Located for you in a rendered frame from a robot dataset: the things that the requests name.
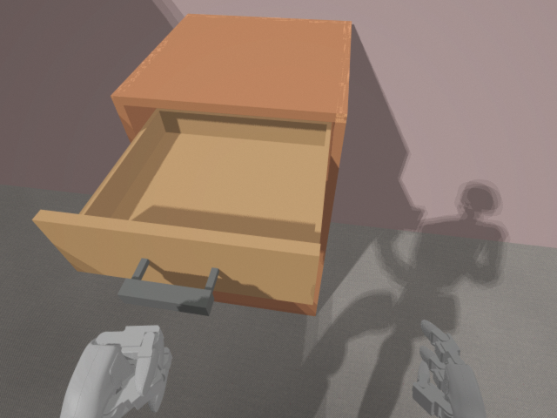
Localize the right robot hand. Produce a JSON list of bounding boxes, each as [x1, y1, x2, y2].
[[413, 320, 487, 418]]

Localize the left robot hand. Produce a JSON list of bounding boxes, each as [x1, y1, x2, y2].
[[60, 325, 172, 418]]

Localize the cabinet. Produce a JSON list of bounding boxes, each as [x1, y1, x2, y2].
[[111, 14, 352, 316]]

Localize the drawer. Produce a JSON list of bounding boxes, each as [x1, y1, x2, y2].
[[32, 108, 332, 305]]

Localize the handle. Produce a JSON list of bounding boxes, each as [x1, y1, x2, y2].
[[117, 258, 219, 316]]

